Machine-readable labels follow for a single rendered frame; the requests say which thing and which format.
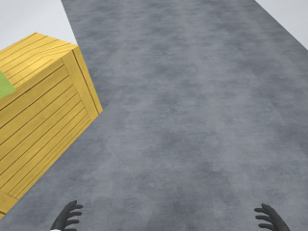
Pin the pedestal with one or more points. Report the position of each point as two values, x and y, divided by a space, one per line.
54 103

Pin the right robot hand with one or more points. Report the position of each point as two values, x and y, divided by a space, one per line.
277 223

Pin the carton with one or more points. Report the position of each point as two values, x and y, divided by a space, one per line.
6 87

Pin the left robot hand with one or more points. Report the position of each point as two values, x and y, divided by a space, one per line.
61 222

